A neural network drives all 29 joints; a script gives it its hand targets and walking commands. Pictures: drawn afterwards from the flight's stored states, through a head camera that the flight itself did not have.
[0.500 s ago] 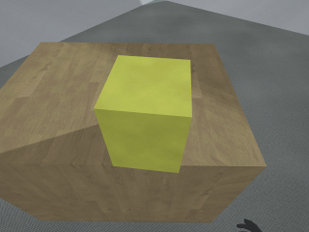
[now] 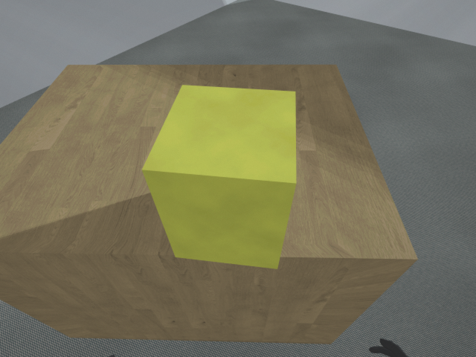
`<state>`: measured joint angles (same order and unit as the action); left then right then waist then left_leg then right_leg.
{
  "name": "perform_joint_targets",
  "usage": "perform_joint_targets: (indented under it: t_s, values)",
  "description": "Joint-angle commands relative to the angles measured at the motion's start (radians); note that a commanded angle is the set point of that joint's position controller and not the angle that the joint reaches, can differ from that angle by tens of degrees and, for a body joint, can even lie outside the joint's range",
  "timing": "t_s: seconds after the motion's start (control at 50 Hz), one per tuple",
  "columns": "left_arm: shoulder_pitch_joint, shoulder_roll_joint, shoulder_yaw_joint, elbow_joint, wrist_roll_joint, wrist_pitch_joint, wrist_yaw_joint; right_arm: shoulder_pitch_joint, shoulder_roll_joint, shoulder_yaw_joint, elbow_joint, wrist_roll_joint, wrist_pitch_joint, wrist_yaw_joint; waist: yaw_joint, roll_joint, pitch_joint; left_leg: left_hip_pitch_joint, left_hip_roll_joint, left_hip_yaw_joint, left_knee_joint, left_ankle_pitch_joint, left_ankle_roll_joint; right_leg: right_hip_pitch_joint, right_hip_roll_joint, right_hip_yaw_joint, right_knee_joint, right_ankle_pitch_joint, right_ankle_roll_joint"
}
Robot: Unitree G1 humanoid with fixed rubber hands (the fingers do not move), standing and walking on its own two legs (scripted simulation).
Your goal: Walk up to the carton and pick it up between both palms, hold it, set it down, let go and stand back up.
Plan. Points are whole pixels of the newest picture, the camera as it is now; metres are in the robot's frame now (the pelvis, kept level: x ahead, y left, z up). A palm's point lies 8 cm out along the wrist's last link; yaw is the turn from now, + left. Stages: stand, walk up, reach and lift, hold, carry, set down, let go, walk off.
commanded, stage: walk up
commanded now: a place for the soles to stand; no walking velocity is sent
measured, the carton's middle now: (231, 179) +0.41 +0.02 +0.08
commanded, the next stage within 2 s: reach and lift in 1.98 s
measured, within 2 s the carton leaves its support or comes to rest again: neither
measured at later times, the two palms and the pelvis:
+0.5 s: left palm out of the picture +0.10 +0.34 -0.11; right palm out of the picture +0.09 -0.19 -0.11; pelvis +0.03 +0.08 +0.00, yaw -4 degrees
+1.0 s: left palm (70, 356) +0.16 +0.31 -0.10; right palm out of the picture +0.09 -0.21 -0.10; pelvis +0.04 +0.07 +0.00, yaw -10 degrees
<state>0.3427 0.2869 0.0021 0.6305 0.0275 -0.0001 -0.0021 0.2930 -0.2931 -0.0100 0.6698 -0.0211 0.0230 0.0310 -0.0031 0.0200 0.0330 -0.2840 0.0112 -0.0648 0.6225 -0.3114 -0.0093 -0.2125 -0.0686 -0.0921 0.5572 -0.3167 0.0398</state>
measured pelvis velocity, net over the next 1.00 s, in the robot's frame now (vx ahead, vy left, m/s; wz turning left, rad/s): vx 0.04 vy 0.07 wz -0.17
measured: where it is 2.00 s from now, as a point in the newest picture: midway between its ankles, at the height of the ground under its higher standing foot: outside the picture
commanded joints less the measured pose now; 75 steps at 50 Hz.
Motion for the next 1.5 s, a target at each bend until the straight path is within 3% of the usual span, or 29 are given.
perform_joint_targets:
  t_s: [0.0,0.02,0.06,0.12,0.14,0.16,0.18,0.2,0.22,0.3,0.36,0.4,0.46,0.5,0.52,0.54,0.56,0.58,0.62,0.7,0.98,1.02,1.1,1.16,1.24,1.28,1.34,1.4,1.48]
  values:
    - [0.138,0.261,0.112,-0.030,0.033,-0.014,0.048,-0.055,-0.079,-0.051,-0.121,-0.039,0.007,0.026,0.055,-0.136,0.085,-0.300,0.040,0.056,0.185,-0.189,0.010,0.122,-0.389,0.394,-0.268,-0.077,-0.298]
    - [0.121,0.248,0.106,-0.031,0.035,-0.016,0.052,-0.056,-0.079,-0.052,-0.126,-0.035,0.007,0.029,0.051,-0.137,0.106,-0.295,0.063,0.035,0.198,-0.212,0.007,0.087,-0.398,0.387,-0.276,-0.023,-0.309]
    - [0.083,0.230,0.097,-0.028,0.034,-0.021,0.052,-0.052,-0.071,-0.057,-0.134,-0.024,-0.003,0.035,0.034,-0.168,0.117,-0.240,0.076,0.030,0.146,-0.188,0.010,0.041,-0.347,0.298,-0.253,0.077,-0.275]
    - [-0.020,0.208,0.090,-0.040,0.021,-0.018,0.041,0.074,-0.066,-0.074,-0.093,-0.015,-0.025,0.045,-0.053,-0.172,0.026,0.080,0.023,0.120,-0.086,0.086,0.033,-0.099,-0.195,0.088,-0.106,0.093,-0.175]
    - [-0.023,0.162,0.073,-0.050,0.009,-0.015,0.034,0.126,-0.101,-0.084,-0.061,-0.015,-0.031,0.036,-0.075,-0.071,-0.003,0.203,0.004,0.114,-0.148,0.205,0.041,-0.177,-0.117,0.007,0.029,0.111,-0.125]
    - [0.023,0.089,0.048,-0.067,-0.004,-0.013,0.025,0.161,-0.172,-0.103,-0.048,-0.021,-0.033,0.024,-0.088,0.115,-0.053,0.286,0.094,-0.039,-0.196,0.212,0.085,-0.261,-0.024,-0.051,0.202,-0.017,-0.069]
    - [0.061,0.051,0.040,-0.079,-0.021,-0.001,0.025,0.147,-0.221,-0.109,-0.061,-0.019,-0.026,0.009,-0.084,0.224,-0.060,0.220,0.255,-0.284,-0.306,0.032,0.172,-0.299,0.054,-0.001,0.318,-0.353,-0.038]
    - [0.069,0.087,0.058,-0.065,-0.022,0.019,0.035,0.108,-0.227,-0.111,-0.064,-0.007,-0.015,-0.008,-0.076,0.154,-0.023,0.059,0.317,-0.323,-0.367,-0.194,0.244,-0.234,0.031,0.099,0.421,-0.409,-0.046]
    - [0.075,0.103,0.061,-0.062,-0.021,0.032,0.036,0.065,-0.213,-0.106,-0.070,0.001,-0.010,-0.017,-0.054,0.123,0.020,-0.030,0.316,-0.298,-0.392,-0.272,0.265,-0.211,0.020,0.128,0.467,-0.377,-0.043]
    - [0.167,0.101,0.065,-0.023,-0.014,0.009,0.033,0.005,-0.154,-0.070,-0.066,-0.017,-0.010,-0.034,-0.011,0.088,-0.011,0.043,0.248,-0.120,-0.283,0.101,0.224,-0.197,0.030,0.138,0.400,-0.220,-0.032]
    - [0.151,0.079,0.061,-0.028,-0.004,0.007,0.025,-0.009,-0.128,-0.058,-0.059,-0.020,-0.009,-0.040,-0.012,0.078,-0.031,0.053,0.264,-0.099,-0.258,0.116,0.218,-0.154,0.040,0.121,0.268,-0.190,-0.017]
    - [0.127,0.068,0.061,-0.037,-0.003,0.005,0.021,-0.012,-0.128,-0.054,-0.056,-0.015,-0.006,-0.041,-0.015,0.087,-0.015,0.021,0.257,-0.070,-0.245,0.108,0.199,-0.111,0.053,0.107,0.170,-0.130,-0.019]
    - [0.151,0.071,0.068,-0.038,0.001,-0.005,0.017,-0.047,-0.148,-0.046,-0.056,0.004,0.000,-0.038,0.026,0.084,0.000,-0.081,0.245,-0.029,-0.206,0.033,0.145,0.038,0.073,0.090,-0.045,0.079,-0.042]
    - [0.118,0.107,0.076,-0.045,0.007,-0.016,0.017,-0.029,-0.117,-0.029,-0.060,0.022,-0.007,-0.029,0.023,0.023,0.002,-0.144,0.212,0.016,-0.177,-0.017,0.079,0.087,0.014,0.199,-0.091,0.150,-0.082]
    - [0.081,0.144,0.082,-0.051,0.003,-0.020,0.016,0.003,-0.090,-0.016,-0.064,0.030,-0.011,-0.023,-0.001,-0.053,0.006,-0.127,0.151,0.068,-0.133,-0.061,0.046,0.035,-0.071,0.332,-0.135,0.120,-0.115]
    - [0.040,0.166,0.079,-0.050,-0.014,-0.022,0.014,0.024,-0.073,-0.013,-0.057,0.031,-0.011,-0.023,-0.028,-0.060,0.006,-0.007,0.092,0.110,-0.111,-0.064,0.023,-0.102,-0.114,0.387,-0.179,0.042,-0.147]
    - [0.012,0.165,0.075,-0.042,-0.029,-0.021,0.009,0.021,-0.078,-0.017,-0.045,0.022,-0.009,-0.025,-0.035,-0.060,0.018,0.111,0.086,0.095,-0.131,-0.030,0.024,-0.218,-0.097,0.357,-0.182,-0.016,-0.151]
    - [0.012,0.133,0.062,-0.038,-0.036,-0.023,0.003,0.008,-0.099,-0.021,-0.046,0.014,-0.013,-0.025,-0.031,-0.060,0.031,0.137,0.109,0.065,-0.163,-0.001,0.035,-0.241,-0.054,0.311,-0.172,-0.009,-0.122]
    - [0.047,0.099,0.045,-0.032,-0.033,-0.029,-0.001,-0.013,-0.132,-0.025,-0.043,0.012,-0.026,-0.026,-0.008,-0.043,0.014,0.102,0.148,0.055,-0.186,0.066,0.053,-0.156,-0.010,0.252,-0.122,0.130,-0.085]
    - [0.053,0.113,0.043,-0.026,-0.026,-0.033,0.001,-0.005,-0.118,-0.012,-0.038,0.014,-0.039,-0.029,-0.001,-0.044,-0.063,0.107,0.156,0.087,-0.185,0.182,0.064,-0.050,-0.009,0.250,-0.067,0.289,-0.087]
    - [0.010,0.130,0.046,-0.046,-0.025,-0.025,0.006,-0.032,-0.139,-0.017,-0.053,0.013,-0.020,-0.028,-0.002,-0.009,-0.037,0.123,0.174,0.125,-0.185,0.057,0.079,-0.144,0.027,0.287,-0.059,0.192,-0.084]
    - [-0.011,0.146,0.057,-0.049,-0.018,-0.012,0.002,-0.024,-0.170,-0.031,-0.069,0.008,-0.024,-0.036,-0.003,-0.014,-0.034,0.120,0.220,0.103,-0.185,0.141,0.104,-0.146,0.052,0.264,0.008,0.247,-0.084]
    - [0.009,0.137,0.062,-0.054,-0.014,-0.004,-0.003,-0.028,-0.186,-0.040,-0.081,0.005,-0.016,-0.040,0.001,0.030,-0.060,0.094,0.261,0.114,-0.184,0.114,0.136,-0.115,0.068,0.245,0.054,0.197,-0.082]
    - [0.005,0.153,0.072,-0.061,-0.017,-0.003,-0.007,-0.048,-0.176,-0.038,-0.093,0.009,-0.005,-0.038,0.006,0.012,-0.036,0.064,0.228,0.140,-0.154,0.000,0.113,-0.137,0.056,0.288,0.012,0.180,-0.095]
    - [-0.035,0.199,0.082,-0.065,-0.028,-0.002,-0.004,-0.024,-0.123,-0.029,-0.098,0.019,0.001,-0.036,-0.004,-0.113,0.003,0.101,0.075,0.163,-0.020,-0.131,0.042,-0.277,-0.020,0.496,-0.197,0.004,-0.162]
    - [-0.060,0.191,0.077,-0.066,-0.028,0.001,0.000,0.004,-0.121,-0.029,-0.090,0.015,-0.009,-0.039,-0.016,-0.133,0.013,0.115,0.067,0.136,-0.045,-0.113,0.038,-0.289,-0.014,0.498,-0.212,-0.021,-0.167]
    - [-0.072,0.154,0.067,-0.068,-0.015,0.006,-0.002,0.051,-0.149,-0.034,-0.072,0.006,-0.033,-0.044,-0.026,-0.132,-0.068,0.133,0.093,0.110,-0.110,-0.016,0.050,-0.183,0.023,0.441,-0.149,0.074,-0.135]
    - [-0.045,0.129,0.061,-0.064,-0.016,0.011,-0.015,0.004,-0.170,-0.038,-0.081,0.000,-0.042,-0.050,0.001,-0.053,-0.036,0.088,0.167,0.041,-0.202,-0.107,0.071,-0.192,0.064,0.380,-0.098,0.011,-0.102]
    - [-0.007,0.126,0.064,-0.053,-0.009,0.006,-0.021,-0.008,-0.185,-0.039,-0.075,0.010,-0.039,-0.048,0.027,0.032,0.004,-0.007,0.238,0.008,-0.276,-0.127,0.107,-0.118,0.094,0.317,-0.017,0.093,-0.079]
